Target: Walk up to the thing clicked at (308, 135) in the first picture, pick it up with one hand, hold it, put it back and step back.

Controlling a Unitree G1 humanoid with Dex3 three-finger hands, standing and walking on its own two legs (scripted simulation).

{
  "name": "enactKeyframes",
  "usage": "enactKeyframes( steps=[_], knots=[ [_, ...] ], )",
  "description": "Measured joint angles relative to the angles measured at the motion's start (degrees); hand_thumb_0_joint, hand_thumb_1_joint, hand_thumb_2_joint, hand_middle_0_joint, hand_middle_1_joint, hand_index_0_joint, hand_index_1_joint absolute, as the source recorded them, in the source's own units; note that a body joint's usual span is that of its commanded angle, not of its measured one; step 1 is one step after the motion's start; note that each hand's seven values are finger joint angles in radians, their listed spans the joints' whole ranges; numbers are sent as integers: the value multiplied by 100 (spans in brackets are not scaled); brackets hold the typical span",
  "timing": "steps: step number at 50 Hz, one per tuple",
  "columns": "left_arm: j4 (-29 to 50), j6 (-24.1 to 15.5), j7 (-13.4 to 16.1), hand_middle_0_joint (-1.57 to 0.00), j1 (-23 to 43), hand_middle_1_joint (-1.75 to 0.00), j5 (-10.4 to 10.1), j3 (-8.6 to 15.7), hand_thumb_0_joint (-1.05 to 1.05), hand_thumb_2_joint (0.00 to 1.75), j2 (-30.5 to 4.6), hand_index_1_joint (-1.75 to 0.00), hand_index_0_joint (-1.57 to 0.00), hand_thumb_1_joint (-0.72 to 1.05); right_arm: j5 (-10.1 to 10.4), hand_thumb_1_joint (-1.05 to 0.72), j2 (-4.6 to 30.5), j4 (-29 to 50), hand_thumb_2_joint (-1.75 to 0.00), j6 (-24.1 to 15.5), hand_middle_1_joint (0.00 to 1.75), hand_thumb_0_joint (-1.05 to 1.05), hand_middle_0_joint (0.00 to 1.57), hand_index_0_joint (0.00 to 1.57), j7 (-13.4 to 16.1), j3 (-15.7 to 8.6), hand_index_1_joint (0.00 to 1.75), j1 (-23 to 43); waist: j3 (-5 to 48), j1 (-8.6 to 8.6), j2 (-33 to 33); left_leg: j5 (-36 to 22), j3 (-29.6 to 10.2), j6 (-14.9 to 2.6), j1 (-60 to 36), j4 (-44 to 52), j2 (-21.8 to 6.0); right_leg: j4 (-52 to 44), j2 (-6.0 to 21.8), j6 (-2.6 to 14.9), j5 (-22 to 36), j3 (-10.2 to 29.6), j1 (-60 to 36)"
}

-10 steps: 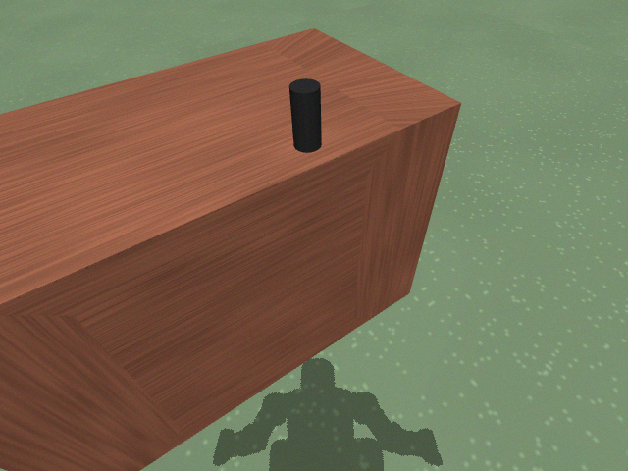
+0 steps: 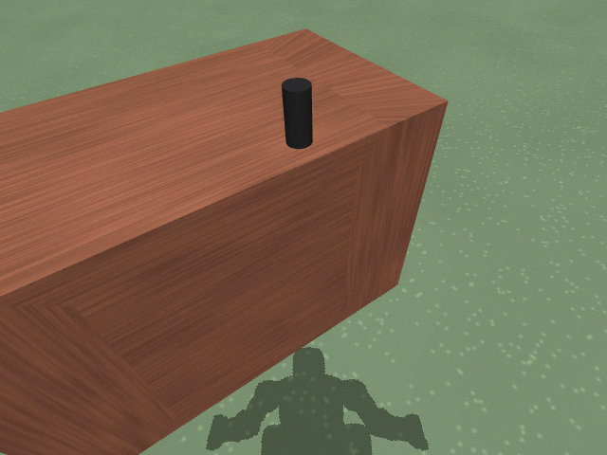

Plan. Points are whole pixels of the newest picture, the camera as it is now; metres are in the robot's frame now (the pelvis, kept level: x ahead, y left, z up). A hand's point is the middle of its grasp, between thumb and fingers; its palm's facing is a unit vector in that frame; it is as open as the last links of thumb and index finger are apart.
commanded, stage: stand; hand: right
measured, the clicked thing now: (298, 114) +0.73 +0.04 +0.08
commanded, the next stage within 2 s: walk up in 0.92 s
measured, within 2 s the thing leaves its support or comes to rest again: neither
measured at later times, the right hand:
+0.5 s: hand out of the picture +0.08 -0.25 -0.16, palm faces -0.04 +0.94 -0.34, open 7.4 cm
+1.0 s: hand out of the picture +0.09 -0.25 -0.16, palm faces -0.08 +0.94 -0.33, open 7.4 cm
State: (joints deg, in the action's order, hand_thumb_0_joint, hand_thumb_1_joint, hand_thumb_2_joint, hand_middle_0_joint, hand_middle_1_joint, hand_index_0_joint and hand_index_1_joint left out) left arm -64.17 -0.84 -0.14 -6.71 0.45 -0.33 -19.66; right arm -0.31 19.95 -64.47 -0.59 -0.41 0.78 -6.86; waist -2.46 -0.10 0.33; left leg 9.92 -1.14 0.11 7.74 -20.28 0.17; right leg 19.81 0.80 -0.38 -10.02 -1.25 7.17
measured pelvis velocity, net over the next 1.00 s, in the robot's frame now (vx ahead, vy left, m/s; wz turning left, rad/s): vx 0.02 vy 0.00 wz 0.06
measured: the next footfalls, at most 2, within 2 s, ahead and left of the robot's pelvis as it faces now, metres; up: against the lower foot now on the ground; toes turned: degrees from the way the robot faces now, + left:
left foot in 1.24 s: +0.16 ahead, +0.21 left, +0.00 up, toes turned +16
right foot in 1.68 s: +0.39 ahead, -0.08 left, +0.00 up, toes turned +19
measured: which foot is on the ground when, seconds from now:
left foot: down 0.00-0.98, up 1.00-1.00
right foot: down 0.00-1.00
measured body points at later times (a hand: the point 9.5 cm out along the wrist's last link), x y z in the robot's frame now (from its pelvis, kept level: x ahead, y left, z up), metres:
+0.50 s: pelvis +0.01 +0.00 +0.00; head +0.01 +0.00 +0.45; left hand +0.08 +0.30 -0.13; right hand +0.08 -0.30 -0.13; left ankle +0.01 +0.12 -0.75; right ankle +0.01 -0.12 -0.75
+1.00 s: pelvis +0.02 +0.00 +0.00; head +0.02 +0.00 +0.45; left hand +0.09 +0.31 -0.13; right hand +0.09 -0.30 -0.13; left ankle +0.01 +0.12 -0.74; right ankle +0.01 -0.12 -0.75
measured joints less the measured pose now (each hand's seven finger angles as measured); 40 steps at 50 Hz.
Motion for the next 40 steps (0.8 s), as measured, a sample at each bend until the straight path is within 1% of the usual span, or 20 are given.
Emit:
enactKeyframes(
  steps=[40],
  knots=[
    [-12,16,2,-21,-34,-30,-1,22,1,90,8,-30,-21,91,4,-90,36,-21,-90,12,30,0,20,20,15,7,30,19,-12,-11,16,21,-9,10,-75,110,-7,-113,-6,4,-22,-10,-79]
  ],
)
